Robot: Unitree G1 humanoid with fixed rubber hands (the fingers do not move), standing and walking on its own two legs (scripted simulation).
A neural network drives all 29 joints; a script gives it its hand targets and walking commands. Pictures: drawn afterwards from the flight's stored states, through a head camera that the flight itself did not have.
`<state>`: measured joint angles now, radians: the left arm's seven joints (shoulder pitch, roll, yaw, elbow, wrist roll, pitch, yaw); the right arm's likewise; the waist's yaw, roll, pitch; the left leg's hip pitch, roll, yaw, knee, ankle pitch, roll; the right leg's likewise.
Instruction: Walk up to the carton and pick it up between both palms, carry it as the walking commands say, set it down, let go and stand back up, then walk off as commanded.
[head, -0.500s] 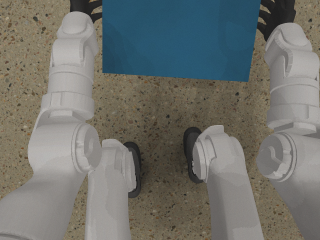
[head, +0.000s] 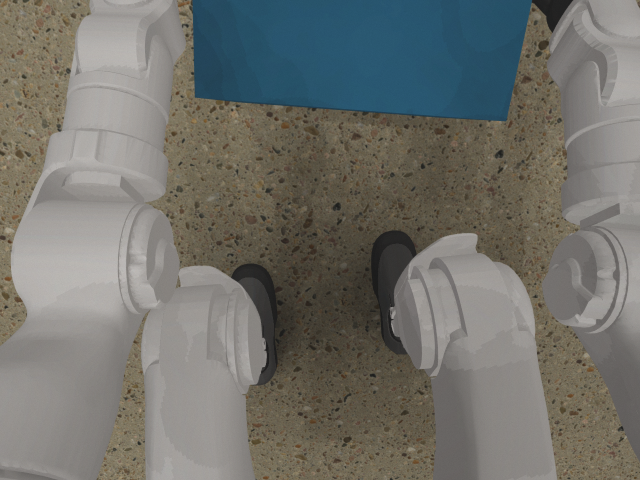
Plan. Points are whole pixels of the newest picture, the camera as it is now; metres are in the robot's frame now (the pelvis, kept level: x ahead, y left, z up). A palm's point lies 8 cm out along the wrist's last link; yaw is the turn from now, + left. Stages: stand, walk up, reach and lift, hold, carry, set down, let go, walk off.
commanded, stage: set down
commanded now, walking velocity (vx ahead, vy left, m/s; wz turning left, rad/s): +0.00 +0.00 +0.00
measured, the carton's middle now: out of the picture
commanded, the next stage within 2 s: none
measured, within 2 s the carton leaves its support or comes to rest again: rests again in 0.62 s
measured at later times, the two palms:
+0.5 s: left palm out of the picture +0.58 +0.09 -0.17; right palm (565, 3) +0.51 -0.27 -0.17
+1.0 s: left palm out of the picture +0.58 +0.10 -0.18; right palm (558, 3) +0.51 -0.27 -0.18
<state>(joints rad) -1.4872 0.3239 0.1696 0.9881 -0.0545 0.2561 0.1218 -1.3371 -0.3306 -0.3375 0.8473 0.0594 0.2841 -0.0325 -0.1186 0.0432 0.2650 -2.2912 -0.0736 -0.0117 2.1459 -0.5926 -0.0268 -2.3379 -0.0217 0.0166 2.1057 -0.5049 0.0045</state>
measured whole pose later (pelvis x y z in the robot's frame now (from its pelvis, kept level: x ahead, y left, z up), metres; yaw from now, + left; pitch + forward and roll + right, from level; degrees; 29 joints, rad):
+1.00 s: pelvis +0.00 +0.00 -0.02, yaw +0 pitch +37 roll -1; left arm -1.56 0.37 0.12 1.11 -0.09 0.20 0.10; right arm -1.41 -0.36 -0.33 1.00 0.08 0.21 0.00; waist -0.12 0.05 0.38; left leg -2.27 -0.09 -0.02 2.23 -0.61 -0.02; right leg -2.29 -0.03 0.01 2.18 -0.53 0.01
